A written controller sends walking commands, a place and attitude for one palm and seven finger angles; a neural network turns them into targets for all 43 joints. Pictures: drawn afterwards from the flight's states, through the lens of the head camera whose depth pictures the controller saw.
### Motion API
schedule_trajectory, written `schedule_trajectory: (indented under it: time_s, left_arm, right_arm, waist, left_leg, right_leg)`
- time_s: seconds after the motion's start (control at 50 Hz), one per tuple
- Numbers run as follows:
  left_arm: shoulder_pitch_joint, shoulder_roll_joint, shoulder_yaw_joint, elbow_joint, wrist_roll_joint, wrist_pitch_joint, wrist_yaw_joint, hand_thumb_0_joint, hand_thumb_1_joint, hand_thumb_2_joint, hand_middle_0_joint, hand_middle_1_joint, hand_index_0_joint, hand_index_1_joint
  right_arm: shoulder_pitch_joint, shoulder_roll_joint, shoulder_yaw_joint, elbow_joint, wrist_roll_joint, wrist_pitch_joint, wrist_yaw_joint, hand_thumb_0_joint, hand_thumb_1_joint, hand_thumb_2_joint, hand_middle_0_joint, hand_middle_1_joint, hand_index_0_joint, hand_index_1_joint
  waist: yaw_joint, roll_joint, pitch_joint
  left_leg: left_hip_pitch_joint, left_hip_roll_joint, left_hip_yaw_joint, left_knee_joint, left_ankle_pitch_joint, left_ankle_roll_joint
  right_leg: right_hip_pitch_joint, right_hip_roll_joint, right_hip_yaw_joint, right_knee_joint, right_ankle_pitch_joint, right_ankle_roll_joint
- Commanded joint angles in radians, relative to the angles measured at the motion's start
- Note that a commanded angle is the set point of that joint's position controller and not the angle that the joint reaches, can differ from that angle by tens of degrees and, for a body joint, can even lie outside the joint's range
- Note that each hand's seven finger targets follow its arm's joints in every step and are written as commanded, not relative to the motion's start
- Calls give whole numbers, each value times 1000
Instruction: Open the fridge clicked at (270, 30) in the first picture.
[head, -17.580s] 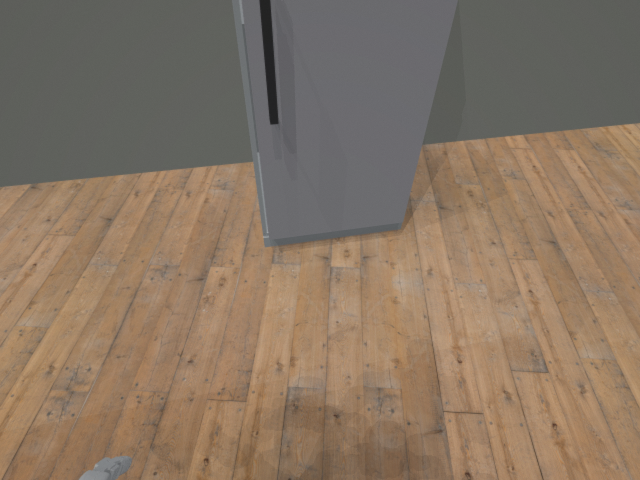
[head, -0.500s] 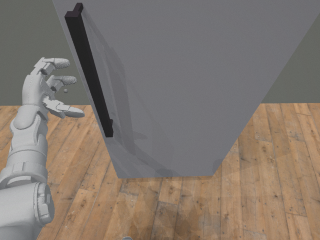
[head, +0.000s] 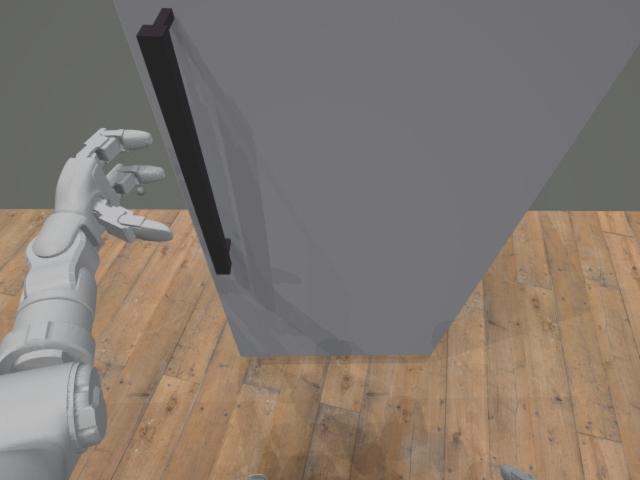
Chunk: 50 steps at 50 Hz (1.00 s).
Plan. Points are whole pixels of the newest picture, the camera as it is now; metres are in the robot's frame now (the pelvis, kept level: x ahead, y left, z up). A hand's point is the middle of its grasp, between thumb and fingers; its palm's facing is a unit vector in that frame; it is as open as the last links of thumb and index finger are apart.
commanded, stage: feel for the door with the fingertips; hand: left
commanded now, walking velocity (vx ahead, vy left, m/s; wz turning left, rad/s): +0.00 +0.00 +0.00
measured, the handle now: (202, 174) +0.49 +0.17 +0.10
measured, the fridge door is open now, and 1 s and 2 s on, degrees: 0 0 0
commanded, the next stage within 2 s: slide the fingers in behind the handle in 1.04 s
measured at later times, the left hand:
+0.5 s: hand (168, 194) +0.43 +0.19 +0.13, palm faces +0.02 -1.00 +0.01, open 14.0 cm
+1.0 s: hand (167, 180) +0.45 +0.20 +0.13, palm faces +0.03 -1.00 +0.01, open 13.9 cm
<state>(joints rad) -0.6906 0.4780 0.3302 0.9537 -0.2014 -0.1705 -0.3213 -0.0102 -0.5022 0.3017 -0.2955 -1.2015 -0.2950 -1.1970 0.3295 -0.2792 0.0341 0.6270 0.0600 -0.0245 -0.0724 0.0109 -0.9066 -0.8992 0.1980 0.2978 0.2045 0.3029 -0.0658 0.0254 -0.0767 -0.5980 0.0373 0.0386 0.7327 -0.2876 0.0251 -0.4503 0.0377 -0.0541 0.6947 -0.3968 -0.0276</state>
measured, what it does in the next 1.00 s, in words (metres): stands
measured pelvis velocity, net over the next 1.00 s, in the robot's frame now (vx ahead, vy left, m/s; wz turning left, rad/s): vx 0.00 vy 0.00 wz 0.00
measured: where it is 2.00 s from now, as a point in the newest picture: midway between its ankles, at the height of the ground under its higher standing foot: outside the picture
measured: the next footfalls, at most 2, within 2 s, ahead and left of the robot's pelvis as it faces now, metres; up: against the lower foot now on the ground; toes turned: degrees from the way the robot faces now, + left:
none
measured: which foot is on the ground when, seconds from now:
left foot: down 0.00-1.00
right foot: down 0.00-1.00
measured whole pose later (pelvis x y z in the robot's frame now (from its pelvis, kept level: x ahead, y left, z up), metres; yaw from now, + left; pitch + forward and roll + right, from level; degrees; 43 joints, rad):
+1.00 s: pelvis +0.00 +0.00 +0.00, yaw +0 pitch +9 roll -2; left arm -0.75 0.42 0.31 0.99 -0.18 -0.23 -0.25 -0.01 -0.50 0.30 -0.31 -1.22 -0.31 -1.21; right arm 0.36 -0.28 0.02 0.67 0.05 -0.02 -0.06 0.01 -0.91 -0.90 0.20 0.30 0.20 0.30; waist -0.08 0.02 -0.07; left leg -0.61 0.04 0.04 0.74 -0.29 0.02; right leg -0.47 0.04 -0.05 0.71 -0.40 -0.03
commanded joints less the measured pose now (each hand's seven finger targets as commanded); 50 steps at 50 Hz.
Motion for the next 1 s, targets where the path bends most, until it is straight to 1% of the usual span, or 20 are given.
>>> schedule_trajectory:
  time_s: [0.0,0.02,0.06,0.1,0.14,0.24,0.3,0.42,0.54,0.58,0.64,0.7,0.78,0.82,0.86,0.9,0.92,0.94,0.96,0.98]
  left_arm:
    - [-398,231,56,-296,-45,-100,-5,0,-500,300,-300,-1200,-300,-1200]
    - [-391,259,84,-304,-42,-112,1,0,-500,300,-300,-1200,-300,-1200]
    - [-405,257,79,-304,-36,-122,9,0,-500,300,-300,-1200,-300,-1200]
    - [-439,197,23,-320,-33,-120,10,0,-500,300,-300,-1200,-300,-1200]
    - [-420,193,18,-312,-25,-108,12,0,-500,300,-300,-1200,-300,-1200]
    - [-378,155,0,-332,-35,-79,21,0,-500,300,-300,-1200,-300,-1200]
    - [-344,176,32,-313,-42,-69,40,0,-500,300,-300,-1200,-300,-1200]
    - [-349,131,8,-373,-17,-80,89,0,-500,300,-300,-1200,-300,-1200]
    - [-385,162,25,-343,-3,-84,112,0,-500,300,-300,-1200,-300,-1200]
    - [-413,161,18,-322,-1,-87,109,0,-500,300,-300,-1200,-300,-1200]
    - [-471,175,21,-284,4,-97,103,0,-500,300,-300,-1200,-300,-1200]
    - [-500,140,-16,-247,0,-108,86,0,-500,300,-300,-1200,-300,-1200]
    - [-502,157,-2,-198,-2,-111,69,0,-500,300,-300,-1200,-300,-1200]
    - [-486,194,31,-178,-2,-113,67,0,-500,300,-300,-1200,-300,-1200]
    - [-487,155,1,-187,-3,-113,64,0,-500,300,-300,-1200,-300,-1200]
    - [-506,172,15,-171,-2,-118,74,0,-500,300,-300,-1200,-300,-1200]
    - [-514,179,18,-187,2,-122,79,0,-500,300,-300,-1200,-300,-1200]
    - [-524,154,0,-195,1,-123,82,0,-500,300,-300,-1200,-300,-1200]
    - [-525,185,29,-186,5,-126,85,0,-500,300,-300,-1200,-300,-1200]
    - [-521,162,4,-179,7,-125,84,0,-500,300,-300,-1200,-300,-1200]
  right_arm:
    - [45,-154,-62,-108,-1,-37,-7,0,-900,-900,200,300,200,300]
    - [46,-156,-65,-105,-1,-35,-7,0,-900,-900,200,300,200,300]
    - [43,-154,-62,-98,1,-33,-6,0,-900,-900,200,300,200,300]
    - [37,-147,-61,-96,2,-35,-6,0,-900,-900,200,300,200,300]
    - [33,-148,-62,-90,1,-37,-6,0,-900,-900,200,300,200,300]
    - [27,-144,-63,-93,2,-39,-1,0,-900,-900,200,300,200,300]
    - [32,-146,-62,-95,1,-37,-1,0,-900,-900,200,300,200,300]
    - [18,-135,-63,-100,-4,-41,9,0,-900,-900,200,300,200,300]
    - [19,-136,-60,-87,-5,-36,4,0,-900,-900,200,300,200,300]
    - [16,-135,-58,-84,-4,-36,1,0,-900,-900,200,300,200,300]
    - [25,-138,-58,-72,-6,-37,-3,0,-900,-900,200,300,200,300]
    - [39,-138,-58,-66,-5,-39,-4,0,-900,-900,200,300,200,300]
    - [48,-142,-59,-59,-6,-39,0,0,-900,-900,200,300,200,300]
    - [58,-148,-63,-56,-6,-35,0,0,-900,-900,200,300,200,300]
    - [59,-145,-63,-64,-6,-32,4,0,-900,-900,200,300,200,300]
    - [68,-147,-64,-58,-8,-31,4,0,-900,-900,200,300,200,300]
    - [64,-148,-65,-60,-7,-29,6,0,-900,-900,200,300,200,300]
    - [66,-146,-66,-62,-8,-29,7,0,-900,-900,200,300,200,300]
    - [74,-150,-70,-56,-9,-28,6,0,-900,-900,200,300,200,300]
    - [71,-147,-67,-57,-8,-26,7,0,-900,-900,200,300,200,300]
  waist:
    - [3,21,-361]
    - [9,23,-381]
    - [1,28,-347]
    - [-19,56,-316]
    - [-11,90,-318]
    - [-2,73,-336]
    - [6,-11,-309]
    - [10,43,-321]
    - [-4,2,-292]
    - [-6,26,-267]
    - [-14,32,-285]
    - [-29,24,-298]
    - [-19,51,-322]
    - [-12,23,-340]
    - [-15,32,-336]
    - [-22,1,-310]
    - [-18,32,-320]
    - [-26,21,-323]
    - [-22,8,-328]
    - [-27,19,-311]
  left_leg:
    - [365,-20,-61,-48,258,25]
    - [373,-18,-63,-47,262,22]
    - [364,-17,-66,-52,243,21]
    - [366,-20,-61,-48,218,26]
    - [381,-19,-66,-54,213,22]
    - [393,-18,-70,-56,238,19]
    - [341,-22,-64,-59,225,26]
    - [373,-21,-63,-63,227,19]
    - [342,-23,-56,-66,195,23]
    - [332,-24,-55,-73,169,21]
    - [334,-26,-57,-65,165,22]
    - [349,-25,-62,-57,179,24]
    - [346,-26,-62,-51,183,20]
    - [335,-24,-61,-47,201,22]
    - [347,-23,-63,-50,205,20]
    - [324,-24,-61,-44,198,25]
    - [333,-23,-62,-47,198,23]
    - [338,-23,-62,-48,193,23]
    - [335,-21,-64,-46,193,23]
    - [331,-22,-63,-48,186,22]
  right_leg:
    - [-9,7,36,-93,366,11]
    - [-7,9,39,-88,374,13]
    - [-24,10,36,-90,351,13]
    - [-52,8,37,-99,324,15]
    - [-65,8,37,-102,313,12]
    - [-45,8,28,-100,336,10]
    - [-4,7,32,-106,350,13]
    - [-27,7,30,-99,336,12]
    - [-18,5,41,-109,332,18]
    - [-29,4,42,-114,305,17]
    - [-34,1,47,-114,302,17]
    - [-45,3,43,-112,303,15]
    - [-51,2,45,-105,310,14]
    - [-34,2,45,-99,331,16]
    - [-50,5,39,-97,325,15]
    - [-51,7,38,-98,319,16]
    - [-59,7,41,-96,319,16]
    - [-63,9,38,-97,313,18]
    - [-60,9,40,-97,312,18]
    - [-69,9,40,-98,304,17]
